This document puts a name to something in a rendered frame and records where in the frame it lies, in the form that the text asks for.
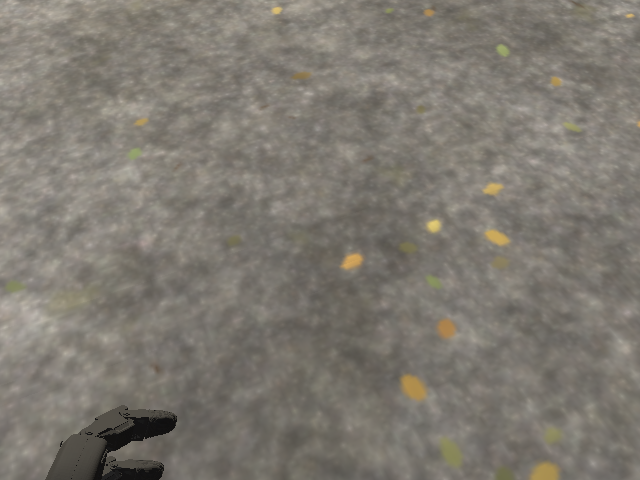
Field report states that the robot left hand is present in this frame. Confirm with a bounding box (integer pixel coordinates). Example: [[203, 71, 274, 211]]
[[45, 405, 177, 480]]

